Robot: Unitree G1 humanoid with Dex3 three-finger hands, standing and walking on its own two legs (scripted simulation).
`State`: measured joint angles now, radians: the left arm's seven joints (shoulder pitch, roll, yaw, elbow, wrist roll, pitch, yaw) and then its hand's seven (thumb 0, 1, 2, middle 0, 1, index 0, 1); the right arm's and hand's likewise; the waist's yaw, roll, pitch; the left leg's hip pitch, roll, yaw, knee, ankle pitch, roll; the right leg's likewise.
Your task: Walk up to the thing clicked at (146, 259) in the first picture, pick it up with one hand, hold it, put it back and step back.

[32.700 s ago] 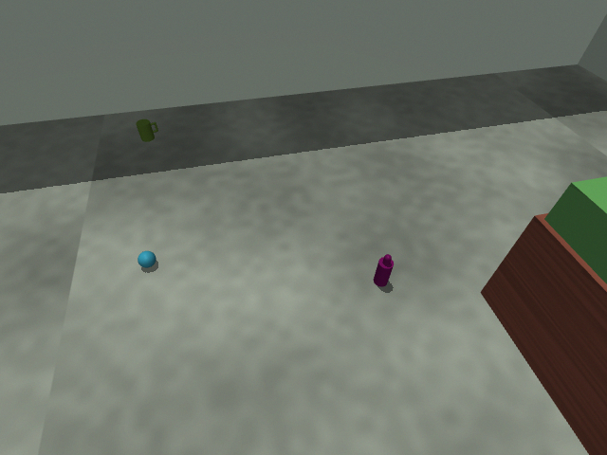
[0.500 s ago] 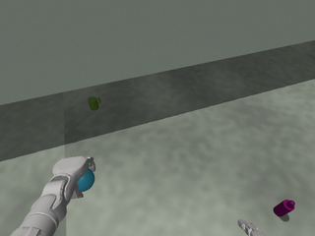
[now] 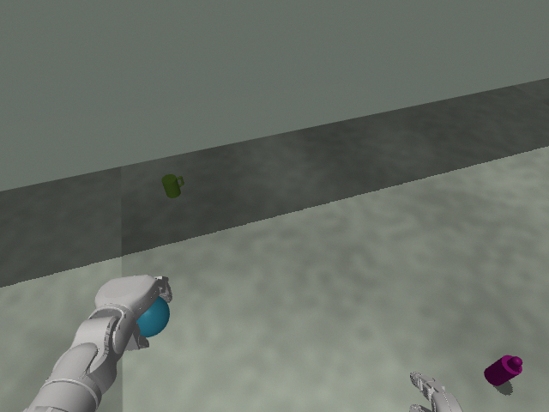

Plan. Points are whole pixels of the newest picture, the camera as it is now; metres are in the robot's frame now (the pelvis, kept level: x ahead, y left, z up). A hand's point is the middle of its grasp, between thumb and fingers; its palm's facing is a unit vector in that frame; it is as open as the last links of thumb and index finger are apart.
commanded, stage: hold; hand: left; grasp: from above
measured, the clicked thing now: (148, 315) +0.31 +0.22 -0.06
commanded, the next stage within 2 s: crouch in 0.54 s
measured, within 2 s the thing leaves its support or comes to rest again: neither
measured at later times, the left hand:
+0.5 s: hand (135, 328) +0.28 +0.23 -0.05, palm faces -0.48 -0.07 -0.88, open 9.5 cm
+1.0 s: hand (142, 342) +0.28 +0.23 -0.10, palm faces -0.50 -0.03 -0.87, open 9.5 cm
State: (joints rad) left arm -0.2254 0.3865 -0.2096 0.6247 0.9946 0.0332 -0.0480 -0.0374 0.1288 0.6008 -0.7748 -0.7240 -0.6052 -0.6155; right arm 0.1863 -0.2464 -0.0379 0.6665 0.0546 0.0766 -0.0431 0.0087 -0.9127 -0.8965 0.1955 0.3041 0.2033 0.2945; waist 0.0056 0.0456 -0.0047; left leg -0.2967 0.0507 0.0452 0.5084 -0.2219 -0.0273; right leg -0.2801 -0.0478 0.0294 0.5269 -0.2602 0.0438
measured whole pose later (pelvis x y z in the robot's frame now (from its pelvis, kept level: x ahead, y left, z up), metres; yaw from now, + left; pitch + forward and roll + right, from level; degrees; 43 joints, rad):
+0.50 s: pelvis +0.00 +0.00 +0.00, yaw +0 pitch +0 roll +0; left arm -0.21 0.39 -0.21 0.62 1.00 0.02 -0.05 -0.04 0.10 0.65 -0.76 -0.77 -0.59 -0.66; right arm 0.18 -0.25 -0.04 0.67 0.05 0.08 -0.05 0.01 -0.92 -0.90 0.20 0.30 0.20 0.29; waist 0.01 0.04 0.01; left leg -0.28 0.05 0.04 0.49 -0.21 -0.03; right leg -0.26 -0.05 0.03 0.50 -0.25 0.04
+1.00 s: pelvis +0.00 +0.00 -0.01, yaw +1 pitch +4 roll +0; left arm -0.27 0.36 -0.20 0.85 1.08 -0.04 0.14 -0.04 0.11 0.63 -0.75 -0.79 -0.58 -0.68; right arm 0.18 -0.24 -0.05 0.69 0.03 0.09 -0.02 0.01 -0.91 -0.90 0.20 0.30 0.20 0.29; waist -0.02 0.01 0.00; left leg -0.42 0.05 0.03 0.60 -0.25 -0.03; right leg -0.40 -0.05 0.02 0.61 -0.29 0.05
